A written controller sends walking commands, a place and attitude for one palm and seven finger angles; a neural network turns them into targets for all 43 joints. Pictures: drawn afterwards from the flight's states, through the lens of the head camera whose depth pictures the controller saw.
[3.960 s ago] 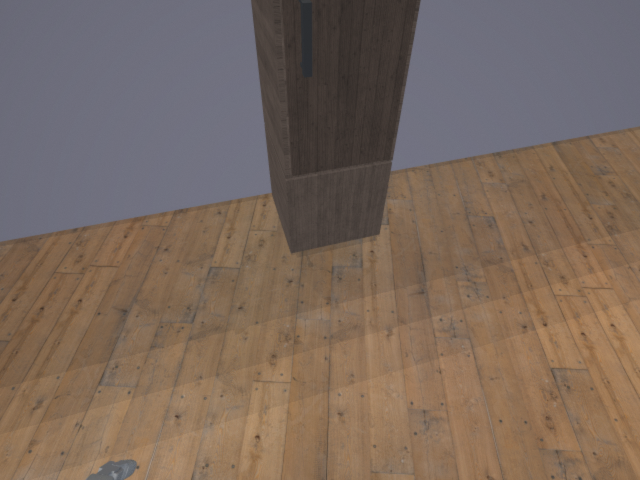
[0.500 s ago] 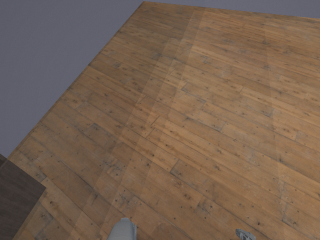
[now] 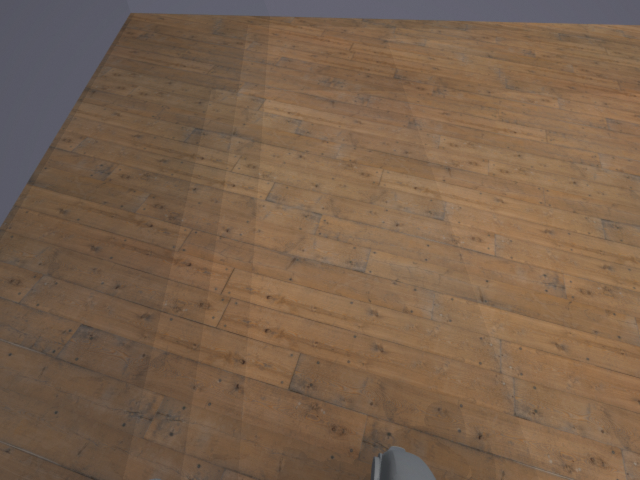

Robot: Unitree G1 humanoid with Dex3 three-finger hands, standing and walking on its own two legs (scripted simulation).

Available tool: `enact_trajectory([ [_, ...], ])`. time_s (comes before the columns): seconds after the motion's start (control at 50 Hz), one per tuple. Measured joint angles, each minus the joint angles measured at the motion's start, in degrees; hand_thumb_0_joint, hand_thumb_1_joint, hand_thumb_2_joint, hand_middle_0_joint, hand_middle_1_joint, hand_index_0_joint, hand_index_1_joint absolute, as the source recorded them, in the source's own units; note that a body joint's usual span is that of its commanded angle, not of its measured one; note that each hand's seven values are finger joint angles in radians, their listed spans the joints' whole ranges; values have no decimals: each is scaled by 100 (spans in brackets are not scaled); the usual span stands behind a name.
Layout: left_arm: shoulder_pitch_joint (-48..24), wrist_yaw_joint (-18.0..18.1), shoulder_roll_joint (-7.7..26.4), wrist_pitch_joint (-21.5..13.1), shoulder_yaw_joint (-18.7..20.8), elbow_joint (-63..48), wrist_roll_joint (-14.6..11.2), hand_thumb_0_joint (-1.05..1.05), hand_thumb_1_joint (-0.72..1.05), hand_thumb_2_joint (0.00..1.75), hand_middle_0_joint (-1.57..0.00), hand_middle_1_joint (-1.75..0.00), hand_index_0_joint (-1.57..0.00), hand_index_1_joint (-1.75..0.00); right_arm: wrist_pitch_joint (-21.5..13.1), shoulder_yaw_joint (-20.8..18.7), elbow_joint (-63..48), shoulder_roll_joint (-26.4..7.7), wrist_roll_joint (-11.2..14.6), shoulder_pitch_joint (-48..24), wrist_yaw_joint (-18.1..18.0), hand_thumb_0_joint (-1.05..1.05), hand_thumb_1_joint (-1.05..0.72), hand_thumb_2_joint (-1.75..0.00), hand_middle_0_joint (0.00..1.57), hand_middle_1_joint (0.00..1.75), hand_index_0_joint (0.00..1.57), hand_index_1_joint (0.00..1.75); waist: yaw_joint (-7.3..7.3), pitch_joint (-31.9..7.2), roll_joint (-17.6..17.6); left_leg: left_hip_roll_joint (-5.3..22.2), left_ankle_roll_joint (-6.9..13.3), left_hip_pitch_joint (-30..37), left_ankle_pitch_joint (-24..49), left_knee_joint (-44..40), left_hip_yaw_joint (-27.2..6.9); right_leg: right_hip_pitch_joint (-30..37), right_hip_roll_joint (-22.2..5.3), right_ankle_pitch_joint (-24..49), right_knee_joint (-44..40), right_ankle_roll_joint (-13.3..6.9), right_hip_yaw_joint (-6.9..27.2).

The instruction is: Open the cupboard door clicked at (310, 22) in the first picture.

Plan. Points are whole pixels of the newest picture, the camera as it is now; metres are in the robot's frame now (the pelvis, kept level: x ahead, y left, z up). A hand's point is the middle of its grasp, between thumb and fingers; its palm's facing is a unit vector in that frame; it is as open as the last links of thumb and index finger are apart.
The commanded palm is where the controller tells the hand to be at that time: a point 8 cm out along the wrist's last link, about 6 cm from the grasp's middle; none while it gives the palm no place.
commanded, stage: walk to a spot facing it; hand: left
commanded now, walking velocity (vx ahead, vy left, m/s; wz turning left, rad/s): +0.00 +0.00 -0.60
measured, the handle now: out of the picture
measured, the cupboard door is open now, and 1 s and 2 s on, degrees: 0 0 0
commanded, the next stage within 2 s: turn to face it in 0.12 s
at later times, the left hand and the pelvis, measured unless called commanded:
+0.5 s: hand (236, 434) +0.20 +0.14 -0.17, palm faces -0.09 -0.98 -0.15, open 7.3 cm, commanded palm none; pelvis +0.07 -0.01 -0.01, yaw -5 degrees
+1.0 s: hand out of the picture +0.13 +0.18 -0.15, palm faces +0.19 -0.94 -0.29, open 7.3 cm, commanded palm none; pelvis +0.05 -0.04 -0.01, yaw +9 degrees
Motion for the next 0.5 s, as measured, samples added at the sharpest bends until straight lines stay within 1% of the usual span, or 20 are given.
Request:
enact_trajectory([
  [0.08,-170,3,-19,-46,-60,-84,2,0,91,90,-19,-30,-20,-30,62,-58,25,-74,-36,135,56,1,-91,-90,20,30,20,29,-174,72,146,204,-180,48,-333,344,311,552,110,-234,-1211,-107,-157],
  [0.12,-217,1,1,-137,-109,-149,11,0,91,90,-19,-30,-20,-30,94,-74,9,-98,-28,258,89,1,-91,-90,20,30,20,29,-232,73,224,394,-311,-44,-625,815,395,980,239,-24,-1937,-248,-240],
  [0.14,-273,20,-13,-225,-132,-162,23,0,91,90,-19,-30,-20,-30,134,-81,9,-129,-8,281,111,1,-91,-90,20,30,20,29,-218,101,323,555,-347,-243,-728,1296,248,995,352,-84,-1975,-444,-257],
  [0.16,-333,46,-28,-306,-171,-178,2,0,91,90,-19,-30,-20,-30,202,-79,9,-155,12,252,116,1,-91,-90,20,30,20,29,-213,154,387,564,-407,-565,-999,2006,-146,921,422,-181,-1830,-607,-234],
  [0.18,-381,77,-47,-357,-211,-192,-30,0,91,90,-19,-30,-20,-30,275,-72,-3,-173,33,206,97,1,-91,-90,20,30,20,29,-222,217,418,456,-444,-888,-1252,2721,-583,907,453,-248,-1749,-715,-203],
  [0.2,-402,111,-71,-379,-236,-205,-53,0,91,90,-19,-30,-20,-30,329,-60,-15,-179,46,156,74,1,-91,-90,20,30,20,29,-218,256,432,337,-462,-1154,-1332,3278,-923,948,481,-261,-1774,-771,-164],
  [0.22,-401,142,-93,-376,-249,-213,-72,0,91,90,-19,-30,-20,-30,362,-47,-29,-175,50,101,60,1,-91,-90,20,30,20,29,-203,270,430,244,-485,-1367,-1268,3667,-1166,1020,512,-220,-1875,-775,-113],
  [0.26,-362,199,-134,-349,-275,-181,-90,0,91,90,-19,-30,-20,-30,386,-21,-68,-154,36,-24,51,1,-91,-90,20,30,20,29,-179,234,418,139,-523,-1681,-956,4004,-1479,1182,585,-78,-2166,-766,-4],
  [0.32,-291,245,-210,-319,-339,-52,-63,0,91,90,-20,-30,-21,-30,358,16,-132,-108,14,-151,46,1,-91,-90,20,30,20,29,-224,68,415,38,-523,-1931,-559,3844,-1745,1400,643,90,-2566,-759,73],
  [0.38,-246,260,-309,-337,-421,89,-30,0,91,90,-20,-30,-21,-30,313,55,-108,-41,24,-162,47,1,-91,-90,20,30,20,29,-263,-111,414,-67,-480,-1842,-380,3198,-1844,1611,654,139,-2804,-713,47],
  [0.46,-246,256,-416,-343,-493,200,-13,0,91,90,-20,-30,-21,-30,282,120,35,103,61,-5,78,1,-91,-90,20,30,20,29,-248,-292,338,-195,-424,-1298,-322,1806,-1734,1843,605,0,-2807,-620,-172],
  [0.5,-251,264,-438,-331,-489,211,-41,0,91,90,-20,-30,-21,-30,267,152,96,179,58,96,105,1,-90,-90,20,30,20,29,-221,-331,264,-254,-376,-955,62,1063,-1615,1869,548,-177,-2593,-540,-337],
])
